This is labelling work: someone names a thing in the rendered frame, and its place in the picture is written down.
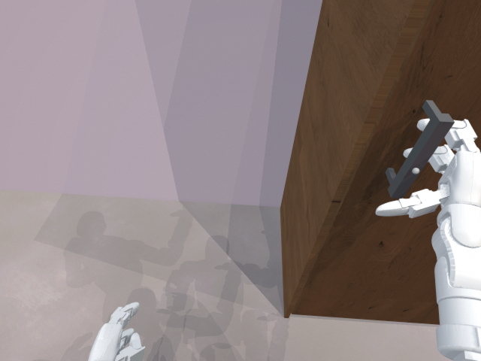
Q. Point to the handle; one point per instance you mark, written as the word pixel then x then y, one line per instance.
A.
pixel 435 131

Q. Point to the right robot hand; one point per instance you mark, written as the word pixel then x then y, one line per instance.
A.
pixel 461 171

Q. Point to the robot right forearm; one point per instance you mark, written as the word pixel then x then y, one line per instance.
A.
pixel 457 244

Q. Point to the left robot hand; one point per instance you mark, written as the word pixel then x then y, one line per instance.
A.
pixel 111 339

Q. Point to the wardrobe door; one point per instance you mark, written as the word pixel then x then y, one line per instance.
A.
pixel 372 267

